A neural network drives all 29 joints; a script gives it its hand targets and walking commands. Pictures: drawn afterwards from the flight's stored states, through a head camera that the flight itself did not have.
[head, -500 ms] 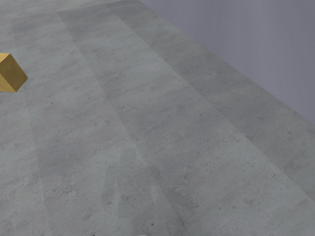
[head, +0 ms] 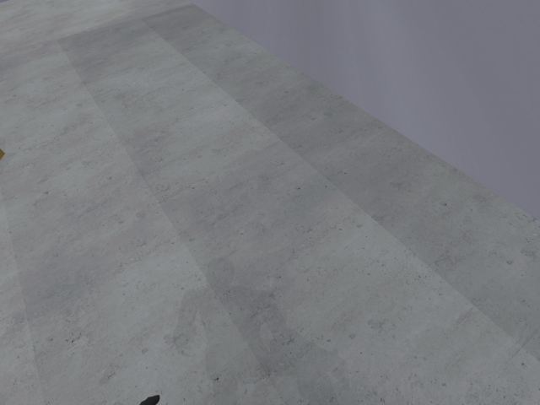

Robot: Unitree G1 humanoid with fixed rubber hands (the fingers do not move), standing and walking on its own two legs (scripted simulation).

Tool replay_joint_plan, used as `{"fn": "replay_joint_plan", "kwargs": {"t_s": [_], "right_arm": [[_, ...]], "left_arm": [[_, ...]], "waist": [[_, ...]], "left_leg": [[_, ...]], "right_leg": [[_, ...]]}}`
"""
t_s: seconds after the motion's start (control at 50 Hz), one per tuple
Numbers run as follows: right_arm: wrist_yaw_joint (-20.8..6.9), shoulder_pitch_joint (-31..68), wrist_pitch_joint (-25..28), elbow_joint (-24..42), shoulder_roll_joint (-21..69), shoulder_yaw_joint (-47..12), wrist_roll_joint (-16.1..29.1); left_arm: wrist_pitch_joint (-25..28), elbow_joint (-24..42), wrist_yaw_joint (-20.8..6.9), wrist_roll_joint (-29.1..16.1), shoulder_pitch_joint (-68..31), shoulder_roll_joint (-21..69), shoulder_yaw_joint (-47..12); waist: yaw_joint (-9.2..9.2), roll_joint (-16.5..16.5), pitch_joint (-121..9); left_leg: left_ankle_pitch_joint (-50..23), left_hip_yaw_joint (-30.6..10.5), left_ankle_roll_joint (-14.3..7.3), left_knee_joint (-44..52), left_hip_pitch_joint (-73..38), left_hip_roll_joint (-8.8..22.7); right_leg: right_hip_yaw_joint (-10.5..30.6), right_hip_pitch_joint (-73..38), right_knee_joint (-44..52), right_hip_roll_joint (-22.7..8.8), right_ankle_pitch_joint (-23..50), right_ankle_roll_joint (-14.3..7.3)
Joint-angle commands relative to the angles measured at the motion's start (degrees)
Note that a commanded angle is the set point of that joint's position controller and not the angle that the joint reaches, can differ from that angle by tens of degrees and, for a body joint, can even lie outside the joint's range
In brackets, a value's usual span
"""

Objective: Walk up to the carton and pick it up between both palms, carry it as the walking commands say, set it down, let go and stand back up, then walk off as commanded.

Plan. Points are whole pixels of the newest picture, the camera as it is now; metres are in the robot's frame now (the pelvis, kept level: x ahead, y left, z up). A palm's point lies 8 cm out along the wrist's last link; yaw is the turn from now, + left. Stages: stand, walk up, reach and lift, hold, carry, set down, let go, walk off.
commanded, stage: walk off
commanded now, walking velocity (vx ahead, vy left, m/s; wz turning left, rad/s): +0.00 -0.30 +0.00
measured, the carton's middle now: out of the picture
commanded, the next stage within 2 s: stand in 0.56 s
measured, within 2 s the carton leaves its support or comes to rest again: neither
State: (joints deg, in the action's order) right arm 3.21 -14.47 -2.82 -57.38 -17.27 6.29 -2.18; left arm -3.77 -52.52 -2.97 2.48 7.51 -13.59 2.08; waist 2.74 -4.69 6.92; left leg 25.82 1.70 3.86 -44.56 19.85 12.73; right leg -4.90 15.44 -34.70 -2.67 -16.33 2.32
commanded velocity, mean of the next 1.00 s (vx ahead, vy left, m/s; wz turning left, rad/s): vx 0.00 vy -0.16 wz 0.00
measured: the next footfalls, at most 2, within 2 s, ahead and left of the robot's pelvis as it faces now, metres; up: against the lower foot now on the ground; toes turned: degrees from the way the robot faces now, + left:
left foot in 0.28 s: +0.01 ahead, -0.01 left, +0.00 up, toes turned +10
right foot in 0.66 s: +0.01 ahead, -0.38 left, +0.00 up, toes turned -4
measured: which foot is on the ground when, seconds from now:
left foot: up 0.00-0.26, down 0.28-0.66, up 0.68-0.94, down 0.96-1.00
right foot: down 0.00-0.28, up 0.30-0.64, down 0.66-1.00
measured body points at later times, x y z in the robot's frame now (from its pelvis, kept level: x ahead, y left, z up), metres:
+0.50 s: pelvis -0.03 -0.14 +0.01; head +0.00 -0.10 +0.46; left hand +0.01 +0.12 -0.15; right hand -0.01 -0.41 -0.11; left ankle -0.03 -0.02 -0.72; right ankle -0.04 -0.30 -0.63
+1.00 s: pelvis -0.05 -0.27 +0.01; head -0.03 -0.26 +0.46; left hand -0.01 -0.04 -0.14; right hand +0.03 -0.50 -0.13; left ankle -0.08 -0.17 -0.72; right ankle -0.03 -0.37 -0.72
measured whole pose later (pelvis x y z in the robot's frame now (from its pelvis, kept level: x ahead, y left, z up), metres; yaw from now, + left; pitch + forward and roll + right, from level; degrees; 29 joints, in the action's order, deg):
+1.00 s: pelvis -0.05 -0.27 +0.01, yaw +1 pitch -1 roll +0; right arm 1.3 -9.9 -1.0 -55.8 -9.7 1.4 -0.8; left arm -1.4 -57.2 1.2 -0.1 11.9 -10.3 0.0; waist -0.3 1.2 4.3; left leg 17.3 5.4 -0.9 -28.1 9.7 -0.2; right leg -5.0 15.6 -31.3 -2.0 -14.3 -0.7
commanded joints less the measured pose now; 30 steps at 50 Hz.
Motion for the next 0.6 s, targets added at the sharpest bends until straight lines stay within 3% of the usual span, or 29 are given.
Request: {"fn": "replay_joint_plan", "kwargs": {"t_s": [0.0, 0.02, 0.08, 0.1, 0.12, 0.14, 0.18, 0.2, 0.22, 0.24, 0.26, 0.28, 0.3, 0.32, 0.34, 0.36, 0.38, 0.4, 0.44, 0.46, 0.48, 0.52, 0.54, 0.56, 0.58], "right_arm": [[1.3, 5.0, -0.9, 6.7, -0.2, -1.3, 1.7], [1.0, 3.4, -1.5, 5.4, -3.4, -0.1, 1.8], [0.3, -2.7, -1.2, 2.9, -3.5, 0.1, 1.4], [0.3, -3.0, -0.9, 2.2, -2.6, -0.3, 1.0], [0.5, -2.4, -0.9, 2.6, -1.6, -0.7, 1.0], [0.7, -0.9, -0.7, 3.0, -0.7, -1.1, 1.2], [1.2, -0.9, -0.5, 3.6, 1.1, -2.2, 1.9], [1.5, -2.3, -0.3, 3.2, 1.3, -2.7, 2.2], [1.8, -4.3, 0.0, 2.8, 1.5, -2.9, 2.3], [2.1, -7.2, 0.3, 1.8, 0.7, -2.8, 2.2], [1.9, -11.1, 0.8, 1.4, -3.7, -1.8, 1.5], [1.8, -10.8, 0.7, 2.3, -10.5, -0.6, 0.3], [2.1, -7.0, -0.1, 1.3, -13.8, 0.6, -0.2], [1.7, -4.4, 0.3, 2.3, -10.2, 0.4, 0.0], [1.2, -2.4, 0.8, 2.7, -7.3, -0.5, 0.7], [1.0, -1.1, 1.0, 2.5, -4.7, -1.2, 0.6], [1.0, 1.7, 1.4, 3.5, -5.6, -1.2, 0.8], [0.9, 1.6, 1.9, 3.9, -4.6, -1.4, 1.1], [0.8, -1.1, 2.3, 3.0, -5.1, -0.8, 0.8], [0.7, -1.7, 2.4, 2.7, -6.0, -0.5, 0.7], [0.7, -1.4, 2.6, 2.4, -6.3, -0.3, 0.5], [0.7, -1.9, 2.5, 2.1, -7.1, 0.1, 0.0], [0.4, -0.9, 2.5, 2.7, -7.9, 0.4, -0.1], [0.1, -0.1, 2.1, 2.8, -9.3, 0.9, -0.4], [-0.2, 0.9, 1.9, 3.2, -9.2, 1.2, -0.2]], "left_arm": [[2.1, 0.8, 1.3, 0.7, 11.4, -14.9, 3.3], [1.8, 1.2, 1.2, -0.5, 8.6, -9.9, 1.3], [0.7, 3.5, 3.1, -0.1, 2.0, -8.3, 0.5], [0.4, 4.0, 3.2, 0.3, 0.2, -7.5, 0.2], [0.0, 4.3, 3.3, 0.2, 0.3, -6.8, 0.1], [0.1, 4.1, 3.4, 0.5, 0.3, -6.1, -0.1], [0.1, 2.3, 3.4, 0.1, 4.2, -5.4, -0.4], [-0.1, 0.9, 3.6, -0.2, 6.3, -6.2, -0.1], [-0.2, 0.6, 3.6, -0.7, 6.7, -5.5, -0.4], [-0.4, 0.1, 3.5, -0.9, 6.6, -5.3, -0.2], [-0.3, 0.1, 3.3, -1.1, 8.5, -4.5, -0.5], [0.3, 2.4, 2.9, -1.2, 9.8, -2.2, -0.5], [-0.2, 3.6, 2.7, -0.7, 3.2, -7.8, 1.1], [-0.4, 3.3, 1.9, 0.0, 2.0, -8.8, 1.6], [-0.3, 2.9, 1.3, -0.4, 2.4, -8.4, 2.0], [-0.4, 2.3, 0.8, -0.3, 4.3, -7.8, 2.0], [-0.7, 1.4, 0.4, -0.4, 6.4, -7.8, 2.4], [-0.9, 1.3, 0.3, -0.5, 7.1, -7.8, 2.2], [-1.1, 2.9, 0.1, -0.3, 3.6, -5.8, 2.1], [-1.1, 3.3, 0.0, -0.8, 3.5, -5.3, 2.0], [-1.0, 3.1, 0.0, -1.1, 4.2, -4.3, 1.6], [-1.2, 4.3, -0.5, -1.2, 2.8, -3.1, 0.9], [-1.2, 4.5, -0.7, -1.1, 2.4, -3.2, 0.5], [-1.0, 3.8, -0.9, -1.6, 3.1, -2.4, 0.4], [-0.8, 4.0, -0.8, -1.3, 3.0, -3.5, 0.7]], "waist": [[-9.01, 30.2, -6.4], [-6.61, 21.9, -5.8], [-2.02, 17.6, -7.2], [-1.72, 17.5, -7.1], [-2.18, 17.7, -6.8], [-2.90, 16.4, -6.5], [-3.85, 17.2, -8.3], [-3.64, 18.7, -8.8], [-2.63, 16.8, -9.4], [-0.64, 12.9, -9.3], [1.52, 1.5, -9.9], [0.92, -16.1, -9.4], [0.94, -7.8, -3.0], [-0.21, -2.8, -1.2], [-0.95, -2.1, -1.3], [-2.16, -2.4, -1.5], [-3.27, -4.4, -2.1], [-3.07, -3.8, -2.8], [-1.48, -4.1, -3.1], [-1.48, -5.8, -3.9], [-2.02, -6.0, -3.3], [-1.41, -10.9, -3.9], [-1.47, -9.6, -4.4], [-1.04, -11.5, -4.7], [-0.62, -13.4, -5.6]], "left_leg": [[15.4, -2.1, -3.4, -27.9, 13.0, -12.2], [13.7, -4.4, -5.0, -30.7, 13.0, -12.4], [6.9, -0.5, -4.7, -27.8, 9.9, -11.5], [5.3, 1.9, -4.2, -22.1, 8.1, -11.4], [4.3, 4.2, -3.6, -17.6, 6.6, -10.8], [5.3, 6.0, -4.1, -11.8, 5.2, -11.1], [6.1, 4.5, -4.8, -1.1, 0.2, -10.2], [3.9, 4.2, -5.5, 3.9, -2.9, -9.6], [-1.5, 4.2, -5.5, 10.5, -6.4, -9.1], [-8.3, 4.6, -5.6, 18.9, -13.8, -9.2], [-11.8, -6.5, -6.9, 28.9, -23.9, -0.3], [-11.9, -29.9, -12.3, 34.1, -29.0, 23.5], [-22.2, -26.0, -19.2, 34.0, -13.9, 24.2], [-27.4, -19.6, -18.4, 31.7, -9.1, 19.9], [-29.3, -13.9, -16.4, 30.5, -8.1, 15.3], [-26.3, -10.1, -13.8, 30.0, -7.2, 12.3], [-25.7, -7.8, -13.0, 29.4, -7.7, 10.7], [-31.0, -5.6, -12.8, 28.4, -8.8, 10.3], [-34.0, -5.3, -13.6, 26.8, -9.0, 10.1], [-34.1, -5.5, -13.7, 26.6, -9.9, 10.3], [-35.1, -2.8, -12.9, 25.4, -9.6, 9.1], [-29.8, -1.7, -10.0, 25.5, -9.6, 7.5], [-26.2, -0.3, -8.5, 25.4, -7.7, 6.1], [-21.2, -0.2, -8.2, 25.2, -6.1, 4.8], [-18.6, -1.9, -8.3, 24.3, -5.8, 5.4]], "right_leg": [[18.1, -2.4, 18.9, -17.5, 28.7, -14.2], [12.5, -2.5, 17.2, -14.5, 26.4, -12.7], [9.5, -2.7, 14.4, -12.2, 24.8, -12.0], [7.0, -2.3, 14.1, -9.4, 22.5, -11.1], [7.3, -1.5, 14.3, -9.2, 20.0, -11.4], [9.8, -1.9, 14.5, -9.6, 20.1, -12.6], [14.0, -3.9, 15.3, -11.3, 24.7, -13.8], [15.2, -3.5, 15.9, -11.6, 22.7, -13.4], [15.0, -3.4, 14.5, -10.9, 20.6, -12.7], [13.1, 1.8, 11.7, -8.4, 16.0, -10.8], [9.4, 11.6, 3.7, -5.1, 8.7, -6.7], [3.1, 26.0, -12.3, 1.8, -15.9, -1.4], [9.2, 24.0, -25.8, 1.5, -15.4, -1.7], [11.9, 20.4, -31.4, 2.5, -11.7, -1.8], [11.6, 19.3, -33.3, 2.0, -7.4, -0.7], [11.7, 19.2, -33.7, 1.4, -4.6, 0.1], [11.0, 18.6, -35.4, 2.0, -3.9, 0.9], [9.7, 18.7, -34.7, 1.8, -3.1, 1.7], [8.8, 18.3, -34.3, 1.5, -1.9, 3.2], [8.7, 18.1, -33.9, 1.5, -1.8, 3.7], [7.3, 17.2, -29.4, 0.6, -0.9, 4.1], [5.6, 13.2, -16.7, -1.9, -1.5, 4.1], [4.2, 8.9, -12.0, -2.2, -1.1, 3.7], [2.0, 5.2, -7.5, -1.4, -3.3, 3.9], [0.7, 1.6, -3.1, -0.8, -5.4, 3.8]]}}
